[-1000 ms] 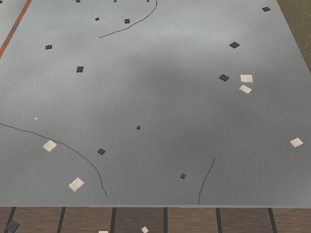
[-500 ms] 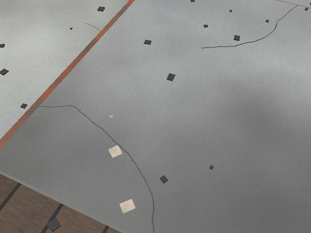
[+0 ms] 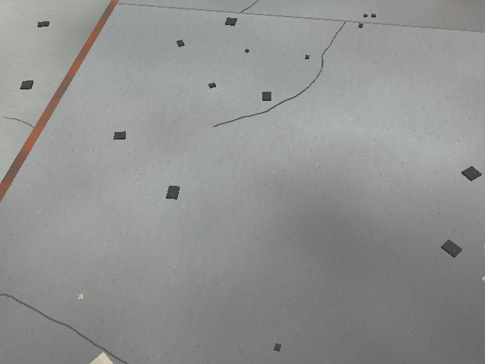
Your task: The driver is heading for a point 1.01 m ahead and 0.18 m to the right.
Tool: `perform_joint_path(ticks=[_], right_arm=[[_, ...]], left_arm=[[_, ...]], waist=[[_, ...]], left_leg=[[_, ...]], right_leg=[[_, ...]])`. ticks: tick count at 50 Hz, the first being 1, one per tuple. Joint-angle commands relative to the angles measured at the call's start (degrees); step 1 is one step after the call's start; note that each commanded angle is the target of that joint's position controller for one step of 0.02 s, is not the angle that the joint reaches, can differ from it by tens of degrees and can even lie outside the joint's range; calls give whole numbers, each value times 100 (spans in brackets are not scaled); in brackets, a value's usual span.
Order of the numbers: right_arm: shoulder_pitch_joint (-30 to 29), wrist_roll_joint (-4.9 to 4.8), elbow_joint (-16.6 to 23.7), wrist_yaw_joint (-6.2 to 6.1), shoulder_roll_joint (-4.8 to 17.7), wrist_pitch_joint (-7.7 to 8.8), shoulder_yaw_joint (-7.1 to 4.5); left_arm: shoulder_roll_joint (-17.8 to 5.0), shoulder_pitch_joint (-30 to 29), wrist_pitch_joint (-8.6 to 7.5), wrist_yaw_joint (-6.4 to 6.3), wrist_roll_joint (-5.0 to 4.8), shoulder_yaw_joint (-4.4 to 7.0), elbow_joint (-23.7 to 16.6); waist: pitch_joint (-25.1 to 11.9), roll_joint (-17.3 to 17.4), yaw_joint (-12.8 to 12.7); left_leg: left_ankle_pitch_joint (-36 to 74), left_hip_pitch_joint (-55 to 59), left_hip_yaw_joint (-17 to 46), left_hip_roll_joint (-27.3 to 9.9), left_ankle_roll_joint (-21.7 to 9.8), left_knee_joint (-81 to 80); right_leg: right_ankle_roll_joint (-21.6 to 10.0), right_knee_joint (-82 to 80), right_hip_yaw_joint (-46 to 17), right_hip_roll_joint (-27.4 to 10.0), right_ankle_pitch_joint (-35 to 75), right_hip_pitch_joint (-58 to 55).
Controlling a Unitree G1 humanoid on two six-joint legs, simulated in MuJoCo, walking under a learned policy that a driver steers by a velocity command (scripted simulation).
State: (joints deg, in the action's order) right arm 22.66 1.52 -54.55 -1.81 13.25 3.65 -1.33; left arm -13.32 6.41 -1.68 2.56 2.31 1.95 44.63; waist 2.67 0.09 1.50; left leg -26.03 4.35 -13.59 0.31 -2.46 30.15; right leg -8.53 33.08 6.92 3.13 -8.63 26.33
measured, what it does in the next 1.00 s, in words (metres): walks ahead, turning right: left foot, then right foot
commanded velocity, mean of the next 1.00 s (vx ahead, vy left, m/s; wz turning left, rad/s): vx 0.50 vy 0.00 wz -0.45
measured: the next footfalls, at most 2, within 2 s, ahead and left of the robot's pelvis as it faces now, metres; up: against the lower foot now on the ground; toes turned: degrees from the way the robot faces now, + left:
left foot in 0.48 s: +0.46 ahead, +0.07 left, +0.00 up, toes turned -19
right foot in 0.98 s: +0.58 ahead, -0.24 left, +0.00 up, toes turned -31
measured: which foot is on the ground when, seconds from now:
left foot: down 0.00-0.00, up 0.02-0.46, down 0.48-0.98, up 1.00-1.00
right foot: down 0.00-0.50, up 0.52-0.96, down 0.98-1.00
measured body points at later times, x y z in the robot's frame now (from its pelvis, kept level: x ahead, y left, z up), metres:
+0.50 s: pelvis +0.28 +0.01 +0.01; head +0.31 +0.00 +0.45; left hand +0.34 +0.30 -0.12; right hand +0.43 -0.27 -0.07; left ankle +0.43 +0.08 -0.72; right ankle +0.11 -0.05 -0.71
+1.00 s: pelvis +0.51 -0.10 +0.01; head +0.53 -0.12 +0.46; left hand +0.81 -0.01 -0.07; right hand +0.34 -0.30 -0.13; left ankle +0.43 +0.08 -0.71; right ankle +0.55 -0.21 -0.72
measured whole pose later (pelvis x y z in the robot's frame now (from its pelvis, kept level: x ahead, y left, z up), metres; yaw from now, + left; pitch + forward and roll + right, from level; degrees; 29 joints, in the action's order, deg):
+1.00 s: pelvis +0.51 -0.10 +0.01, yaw -28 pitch +2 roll +1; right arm 26.5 0.4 -53.6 0.7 14.0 3.6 -1.8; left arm -13.5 2.0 -2.7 2.5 3.4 0.5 40.7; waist 1.7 -0.4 4.3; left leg -25.0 -0.1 -8.6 -2.5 0.5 26.8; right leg -5.2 30.6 3.6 0.1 -7.1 25.3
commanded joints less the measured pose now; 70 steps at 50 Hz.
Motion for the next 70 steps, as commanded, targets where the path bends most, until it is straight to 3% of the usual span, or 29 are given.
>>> perform_joint_path(ticks=[1,2,4,7,10,19,21,23,24,25,26,27,28,29,30,32,36,41,45,47,49,50,51,52,53,54,56,60,70], right_arm=[[-93,-104,876,117,551,130,-143],[-559,7,955,150,861,196,-162],[-741,-78,1051,176,778,304,-127],[-575,144,1059,202,642,-17,-95],[-907,140,1248,246,556,-152,-65],[-2568,19,1859,295,616,-53,11],[-2377,4,1865,283,750,-2,-18],[-1476,-5,1608,216,977,62,-115],[-733,45,1426,150,1157,142,-193],[204,175,1401,42,1597,173,-296],[-14,205,1436,35,2034,77,-404],[-358,115,1477,67,1521,7,-350],[-676,64,1549,90,1016,-3,-232],[-845,66,1516,110,808,5,-175],[-822,58,1457,100,756,33,-156],[-647,2,1300,126,739,138,-154],[-365,-36,1055,216,799,278,-197],[-169,-61,798,257,840,242,-215],[254,-69,501,240,1018,157,-262],[281,-70,394,223,1117,88,-284],[357,-122,330,215,963,40,-215],[337,-195,624,247,582,63,-90],[677,-187,724,245,385,44,-82],[167,-91,661,187,885,-28,-239],[-23,-135,709,222,756,-4,-221],[-26,-152,631,239,653,-15,-212],[198,-11,446,296,531,-164,-217],[-271,-4,555,411,355,-291,-246],[-2102,51,1246,569,204,-263,-102]], left_arm=[[-1759,1923,40,-173,-51,583,152],[-1648,1813,69,-154,-243,582,147],[-1045,1334,65,-207,-209,425,177],[-849,1040,-75,-230,-235,332,140],[-1088,1226,-168,-214,-235,390,181],[-1208,1967,-97,-267,-161,448,211],[-1292,1786,-102,-310,-129,469,119],[-1396,1430,-136,-298,-118,486,6],[-1311,1356,-180,-247,-171,455,-3],[-843,1416,-240,-207,-236,315,-183],[-536,2065,-216,-205,-340,250,-370],[-996,2012,-105,-263,-139,289,-138],[-1049,1622,-71,-212,-97,311,-125],[-935,1412,-53,-161,-101,290,-157],[-877,1314,-4,-107,-49,288,-178],[-771,1321,107,-18,-7,259,-194],[-600,819,130,51,-5,183,-386],[-394,-212,54,116,-11,12,-671],[-461,-619,4,92,-6,-32,-796],[-538,-388,-45,29,30,-4,-723],[-765,1065,-166,-79,146,127,-194],[-1300,1997,-202,-179,266,273,-75],[-1744,2118,-145,-240,103,385,-53],[-1447,1803,-127,-262,-72,338,-43],[-1080,1349,-158,-260,-86,230,-50],[-767,1054,-204,-235,-85,149,-52],[-496,851,-293,-253,-114,72,5],[-601,1135,-461,-282,-144,129,236],[-704,1820,-408,-396,-120,151,735]], waist=[[-1740,-1631,-649],[-1596,-425,-825],[-347,309,-373],[-187,132,7],[-144,-76,-17],[-128,-401,-702],[-159,-464,-525],[-443,-456,-65],[-843,-113,337],[-1746,579,643],[-2026,1938,132],[-1380,983,1],[-744,334,15],[-403,188,-50],[-282,428,-86],[-265,675,-147],[-175,557,-155],[42,556,13],[108,589,105],[-12,584,-50],[-858,207,-662],[-1679,-636,-1008],[-2087,-1537,-808],[-1399,-610,-807],[-687,-518,-550],[-403,-422,-365],[-189,-609,-113],[-8,-438,-42],[404,-337,-390]], left_leg=[[-256,-3958,590,470,155,5469],[35,-4619,1720,110,66,5665],[726,-4458,1680,-400,93,4659],[749,-3702,1607,-581,353,3761],[1170,-3793,1398,-590,543,2963],[2352,-3985,1397,-227,527,677],[2090,-3455,1522,-142,401,257],[1667,-2093,1460,99,215,-120],[1749,-997,1617,-112,43,-489],[449,307,2980,-1494,-252,-704],[-16,1115,5610,-2659,-846,-1479],[-661,508,5623,-2538,-904,-1465],[-427,-189,4662,-2240,-787,-1526],[411,-676,3821,-1940,-672,-1658],[1021,-919,3220,-1716,-568,-1742],[2005,-1143,2550,-1491,-538,-1846],[2681,-1047,1955,-1491,-746,-2119],[3017,-1132,1166,-1229,-654,-2229],[3472,-731,1176,-1459,-608,-2000],[4539,-462,1111,-1509,-556,-1438],[4974,-1008,791,-1114,-366,452],[2943,-2452,602,-722,-169,2309],[-597,-3861,929,170,-76,3822],[-245,-4250,1677,-105,-169,4150],[260,-4229,1716,-315,-204,3938],[587,-3993,1671,-470,-192,3602],[904,-3554,1626,-552,-76,3360],[1583,-4013,1577,-568,21,3253],[2491,-4120,757,-367,-209,840]], right_leg=[[-1714,-1258,-4655,-2208,-242,-4374],[-1740,-1512,-4574,-2173,9,-4248],[-1250,-1794,-3324,-1857,779,-2691],[-939,-1996,-2435,-1200,1601,-1662],[-858,-2129,-2162,-922,1771,-1419],[-432,-1563,-2556,-884,2122,-2401],[-280,-1319,-2787,-991,2200,-2402],[-57,-618,-2840,-867,2723,-2053],[89,438,-2556,-494,2582,-1709],[232,2066,-2022,-120,1076,-1058],[366,3266,-1409,683,-2457,645],[320,3830,-1413,73,-2089,1127],[349,3781,-1353,-132,-1523,1083],[414,3564,-1281,-305,-1203,956],[473,3402,-1215,-439,-1089,855],[558,3331,-1134,-479,-923,686],[661,2845,-1227,-468,-417,1114],[732,1007,-726,-494,410,754],[507,207,-348,-472,125,300],[314,-113,-211,-290,-280,-174],[53,-623,-297,-182,-127,-2268],[-330,-839,-2095,-1740,-875,-3909],[-806,-1570,-4324,-2941,-622,-4465],[-668,-1570,-3755,-2639,-553,-3868],[-476,-1732,-2877,-2369,-189,-3096],[-240,-1974,-2292,-2086,96,-2571],[7,-2283,-1551,-1752,465,-1983],[-4,-2566,-827,-1691,1184,-2022],[122,-2331,372,-1752,2510,-2875]])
